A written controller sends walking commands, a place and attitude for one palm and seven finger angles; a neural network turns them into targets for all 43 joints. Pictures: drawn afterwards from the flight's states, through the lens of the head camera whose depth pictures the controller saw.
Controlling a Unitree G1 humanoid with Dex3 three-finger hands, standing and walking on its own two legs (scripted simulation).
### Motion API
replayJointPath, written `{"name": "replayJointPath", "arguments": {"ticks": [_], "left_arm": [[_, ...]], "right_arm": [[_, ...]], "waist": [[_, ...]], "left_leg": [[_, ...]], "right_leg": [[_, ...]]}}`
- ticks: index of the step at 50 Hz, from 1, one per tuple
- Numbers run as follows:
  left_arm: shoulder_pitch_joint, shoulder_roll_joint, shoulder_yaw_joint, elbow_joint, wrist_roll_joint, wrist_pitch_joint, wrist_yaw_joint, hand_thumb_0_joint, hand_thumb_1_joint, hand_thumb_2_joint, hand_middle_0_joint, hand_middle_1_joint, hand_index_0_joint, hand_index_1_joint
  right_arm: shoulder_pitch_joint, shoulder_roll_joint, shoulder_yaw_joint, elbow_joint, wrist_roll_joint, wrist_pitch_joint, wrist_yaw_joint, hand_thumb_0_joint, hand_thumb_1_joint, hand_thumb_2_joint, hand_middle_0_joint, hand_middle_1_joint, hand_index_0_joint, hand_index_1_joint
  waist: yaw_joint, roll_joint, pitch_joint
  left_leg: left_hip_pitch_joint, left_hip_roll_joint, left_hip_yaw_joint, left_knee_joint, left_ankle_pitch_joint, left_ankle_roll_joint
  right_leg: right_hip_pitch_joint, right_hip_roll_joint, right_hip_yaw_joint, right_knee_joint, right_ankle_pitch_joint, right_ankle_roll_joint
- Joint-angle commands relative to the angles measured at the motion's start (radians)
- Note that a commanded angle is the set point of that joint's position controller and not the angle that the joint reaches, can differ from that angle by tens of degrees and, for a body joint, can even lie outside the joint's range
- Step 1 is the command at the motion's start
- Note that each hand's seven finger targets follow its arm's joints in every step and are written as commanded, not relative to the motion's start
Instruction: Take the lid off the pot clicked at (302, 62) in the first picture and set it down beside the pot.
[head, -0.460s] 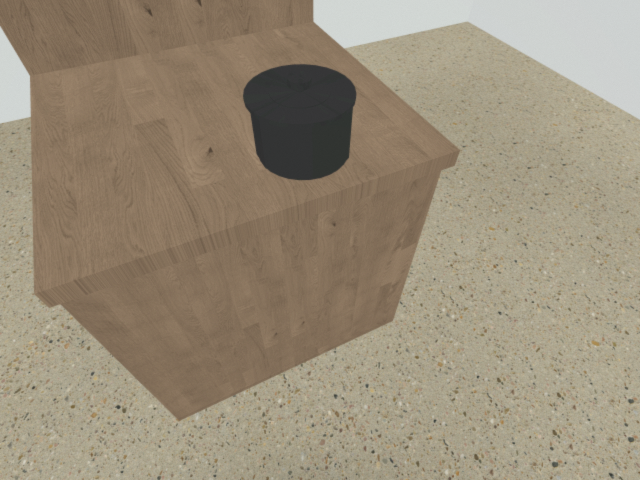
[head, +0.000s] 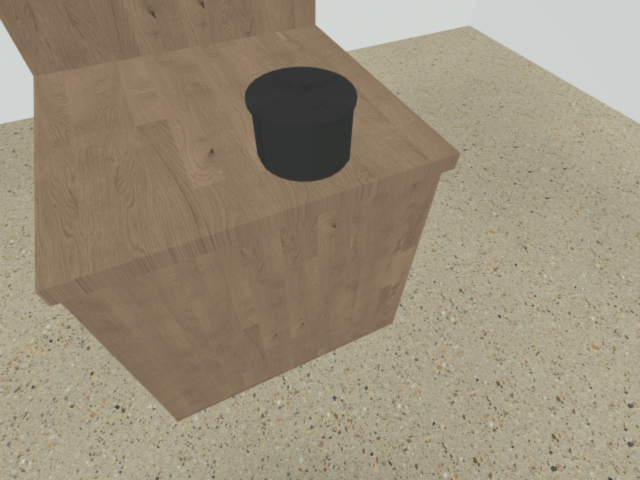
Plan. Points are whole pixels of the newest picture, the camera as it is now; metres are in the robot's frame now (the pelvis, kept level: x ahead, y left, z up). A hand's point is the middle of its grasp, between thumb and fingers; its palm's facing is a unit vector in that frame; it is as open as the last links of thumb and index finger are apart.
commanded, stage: look at it before walking up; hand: left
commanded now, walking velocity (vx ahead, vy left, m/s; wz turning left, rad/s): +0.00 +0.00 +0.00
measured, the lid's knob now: (300, 83) +0.69 +0.07 +0.14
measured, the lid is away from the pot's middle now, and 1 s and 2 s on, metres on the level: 0.00 0.00 0.00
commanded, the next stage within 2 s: walk to a spot facing it in 0.18 s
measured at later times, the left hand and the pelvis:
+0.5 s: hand out of the picture +0.00 +0.18 -0.18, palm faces +0.00 -0.98 -0.21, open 7.4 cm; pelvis -0.01 +0.00 -0.01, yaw -4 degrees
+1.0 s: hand out of the picture +0.09 +0.18 -0.17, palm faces -0.23 -0.94 -0.26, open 7.4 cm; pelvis -0.01 -0.01 +0.00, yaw -20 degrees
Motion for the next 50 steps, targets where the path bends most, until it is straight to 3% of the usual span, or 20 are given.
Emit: {"name": "replayJointPath", "arguments": {"ticks": [1, 6, 13, 16, 20, 25, 28, 29, 30, 31, 32, 33, 34, 37, 39, 44, 46, 48, 49, 50], "left_arm": [[0.076, 0.107, 0.022, -0.022, -0.002, -0.012, 0.004, 0.0, 0.9, 0.9, -0.2, -0.3, -0.2, -0.3], [0.08, 0.106, 0.023, -0.019, -0.002, -0.013, 0.003, 0.0, 0.9, 0.9, -0.2, -0.3, -0.2, -0.3], [0.079, 0.096, 0.023, -0.019, -0.001, -0.01, 0.003, 0.0, 0.9, 0.9, -0.2, -0.3, -0.2, -0.3], [0.078, 0.104, 0.03, -0.021, -0.002, -0.006, 0.001, 0.0, 0.9, 0.9, -0.2, -0.3, -0.2, -0.3], [0.052, 0.122, 0.055, -0.063, -0.001, 0.017, -0.011, 0.0, 0.9, 0.9, -0.2, -0.3, -0.2, -0.3], [0.037, 0.111, 0.076, -0.123, 0.003, 0.033, -0.028, 0.0, 0.9, 0.9, -0.2, -0.3, -0.2, -0.3], [0.067, 0.103, 0.082, -0.141, 0.001, 0.036, -0.037, 0.0, 0.9, 0.9, -0.2, -0.3, -0.2, -0.3], [0.095, 0.114, 0.087, -0.14, 0.002, 0.034, -0.04, 0.0, 0.9, 0.9, -0.2, -0.3, -0.2, -0.3], [0.126, 0.148, 0.096, -0.135, 0.006, 0.026, -0.038, 0.0, 0.9, 0.9, -0.2, -0.3, -0.2, -0.3], [0.157, 0.223, 0.11, -0.133, 0.01, 0.015, -0.028, 0.0, 0.9, 0.9, -0.2, -0.3, -0.2, -0.3], [0.2, 0.241, 0.114, -0.138, -0.001, 0.014, -0.017, 0.0, 0.9, 0.9, -0.2, -0.3, -0.2, -0.3], [0.179, 0.221, 0.11, -0.149, -0.004, 0.016, -0.009, 0.0, 0.9, 0.9, -0.2, -0.3, -0.2, -0.3], [0.127, 0.21, 0.108, -0.167, -0.002, 0.017, -0.007, 0.0, 0.9, 0.9, -0.2, -0.3, -0.2, -0.3], [0.073, 0.211, 0.108, -0.218, 0.003, 0.016, -0.005, 0.0, 0.9, 0.9, -0.2, -0.3, -0.2, -0.3], [0.077, 0.228, 0.112, -0.229, 0.003, 0.02, -0.008, 0.0, 0.9, 0.9, -0.2, -0.3, -0.2, -0.3], [0.055, 0.252, 0.117, -0.265, 0.006, 0.029, -0.015, 0.0, 0.9, 0.9, -0.2, -0.3, -0.2, -0.3], [0.031, 0.257, 0.118, -0.28, 0.006, 0.032, -0.017, 0.0, 0.9, 0.9, -0.2, -0.3, -0.2, -0.3], [-0.013, 0.261, 0.117, -0.298, 0.002, 0.036, -0.018, 0.0, 0.9, 0.9, -0.2, -0.3, -0.2, -0.3], [-0.026, 0.245, 0.112, -0.314, -0.002, 0.038, -0.022, 0.0, 0.9, 0.9, -0.2, -0.3, -0.2, -0.3], [-0.024, 0.197, 0.105, -0.335, -0.004, 0.038, -0.029, 0.0, 0.9, 0.9, -0.2, -0.3, -0.2, -0.3]], "right_arm": [[0.069, -0.094, -0.015, -0.015, -0.002, -0.016, -0.008, 0.0, -0.9, -0.9, 0.2, 0.3, 0.2, 0.3], [0.073, -0.095, -0.014, -0.013, -0.002, -0.015, -0.009, 0.0, -0.9, -0.9, 0.2, 0.3, 0.2, 0.3], [0.08, -0.09, -0.014, -0.012, -0.001, -0.015, -0.01, 0.0, -0.9, -0.9, 0.2, 0.3, 0.2, 0.3], [0.083, -0.096, -0.019, -0.012, -0.004, -0.016, -0.013, 0.0, -0.9, -0.9, 0.2, 0.3, 0.2, 0.3], [0.084, -0.13, -0.044, -0.052, -0.008, 0.0, -0.019, 0.0, -0.9, -0.9, 0.2, 0.3, 0.2, 0.3], [0.056, -0.179, -0.073, -0.126, -0.014, 0.007, -0.02, 0.0, -0.9, -0.9, 0.2, 0.3, 0.2, 0.3], [0.006, -0.2, -0.086, -0.173, -0.017, 0.007, -0.015, 0.0, -0.9, -0.9, 0.2, 0.3, 0.2, 0.3], [-0.023, -0.201, -0.089, -0.191, -0.017, 0.009, -0.013, 0.0, -0.9, -0.9, 0.2, 0.3, 0.2, 0.3], [-0.049, -0.187, -0.091, -0.211, -0.015, 0.012, -0.011, 0.0, -0.9, -0.9, 0.2, 0.3, 0.2, 0.3], [-0.062, -0.142, -0.086, -0.243, -0.008, 0.016, -0.009, 0.0, -0.9, -0.9, 0.2, 0.3, 0.2, 0.3], [-0.119, -0.137, -0.078, -0.276, -0.011, 0.024, -0.011, 0.0, -0.9, -0.9, 0.2, 0.3, 0.2, 0.3], [-0.14, -0.141, -0.075, -0.281, -0.01, 0.019, -0.013, 0.0, -0.9, -0.9, 0.2, 0.3, 0.2, 0.3], [-0.127, -0.138, -0.076, -0.281, -0.009, 0.015, -0.011, 0.0, -0.9, -0.9, 0.2, 0.3, 0.2, 0.3], [-0.117, -0.135, -0.071, -0.295, -0.006, 0.017, -0.004, 0.0, -0.9, -0.9, 0.2, 0.3, 0.2, 0.3], [-0.148, -0.135, -0.071, -0.32, -0.001, 0.021, -0.004, 0.0, -0.9, -0.9, 0.2, 0.3, 0.2, 0.3], [-0.185, -0.146, -0.07, -0.379, 0.008, 0.017, -0.006, 0.0, -0.9, -0.9, 0.2, 0.3, 0.2, 0.3], [-0.17, -0.151, -0.072, -0.39, 0.011, 0.014, -0.008, 0.0, -0.9, -0.9, 0.2, 0.3, 0.2, 0.3], [-0.09, -0.16, -0.072, -0.386, 0.013, 0.01, -0.01, 0.0, -0.9, -0.9, 0.2, 0.3, 0.2, 0.3], [-0.055, -0.183, -0.077, -0.382, 0.011, 0.004, -0.012, 0.0, -0.9, -0.9, 0.2, 0.3, 0.2, 0.3], [-0.04, -0.249, -0.087, -0.387, 0.001, -0.002, -0.013, 0.0, -0.9, -0.9, 0.2, 0.3, 0.2, 0.3]], "waist": [[0.005, 0.011, -0.009], [0.005, -0.005, -0.009], [0.004, 0.012, 0.015], [0.004, 0.02, 0.01], [0.0, 0.043, 0.008], [0.008, 0.122, 0.029], [0.037, 0.138, 0.009], [0.056, 0.109, 0.003], [0.073, -0.022, -0.009], [0.077, -0.269, -0.042], [0.108, -0.313, -0.019], [0.087, -0.198, 0.002], [0.053, -0.124, -0.004], [0.037, -0.069, -0.097], [0.045, -0.112, -0.088], [0.047, -0.125, -0.088], [0.034, -0.128, -0.095], [-0.007, -0.122, -0.124], [-0.026, -0.099, -0.124], [-0.031, 0.095, -0.115]], "left_leg": [[0.032, 0.071, -0.048, -0.037, 0.288, 0.043], [0.031, 0.072, -0.049, -0.036, 0.289, 0.042], [0.016, 0.069, -0.053, -0.048, 0.257, 0.044], [0.039, 0.08, -0.042, -0.033, 0.283, 0.043], [0.045, 0.121, -0.026, -0.003, 0.243, 0.053], [0.004, 0.217, -0.094, -0.049, 0.13, 0.111], [-0.027, 0.256, -0.083, -0.023, 0.151, 0.133], [-0.045, 0.226, -0.045, 0.05, 0.165, 0.113], [-0.101, 0.145, 0.033, 0.196, 0.123, 0.063], [-0.267, 0.027, 0.108, 0.397, -0.099, 0.008], [-0.391, -0.015, 0.03, 0.567, -0.32, -0.01], [-0.438, 0.006, -0.043, 0.646, -0.295, -0.008], [-0.444, 0.025, -0.058, 0.67, -0.261, -0.009], [-0.347, 0.01, -0.039, 0.56, -0.201, -0.02], [-0.324, -0.009, -0.031, 0.491, -0.171, -0.024], [-0.249, -0.045, -0.044, 0.343, -0.148, -0.018], [-0.194, -0.056, -0.051, 0.241, -0.119, -0.015], [-0.029, -0.057, -0.059, 0.05, 0.0, -0.006], [0.127, -0.009, -0.094, -0.042, 0.059, 0.014], [0.253, 0.17, -0.275, -0.14, 0.049, 0.07]], "right_leg": [[-0.028, -0.109, 0.079, -0.074, 0.322, -0.011], [-0.022, -0.108, 0.073, -0.076, 0.329, -0.01], [-0.031, -0.103, 0.071, -0.089, 0.27, -0.009], [-0.049, -0.098, 0.087, -0.069, 0.304, -0.017], [-0.124, -0.062, 0.107, 0.014, 0.251, -0.027], [-0.22, 0.004, 0.085, 0.168, 0.085, -0.017], [-0.199, 0.01, 0.057, 0.215, -0.025, -0.011], [-0.162, 0.003, 0.085, 0.15, 0.048, -0.017], [-0.106, -0.037, 0.197, 0.064, 0.231, -0.04], [0.018, -0.198, 0.48, -0.05, 0.427, -0.096], [0.068, -0.274, 0.632, -0.122, 0.589, -0.18], [0.087, -0.271, 0.629, -0.101, 0.655, -0.228], [0.097, -0.246, 0.58, -0.056, 0.675, -0.239], [0.107, -0.184, 0.49, -0.032, 0.677, -0.208], [0.087, -0.172, 0.506, -0.048, 0.662, -0.197], [0.067, -0.148, 0.556, -0.052, 0.664, -0.174], [0.052, -0.133, 0.569, -0.037, 0.669, -0.153], [-0.038, -0.096, 0.553, 0.007, 0.551, -0.105], [-0.171, -0.041, 0.502, 0.055, 0.413, -0.066], [-0.356, 0.074, 0.38, 0.164, 0.122, -0.023]]}}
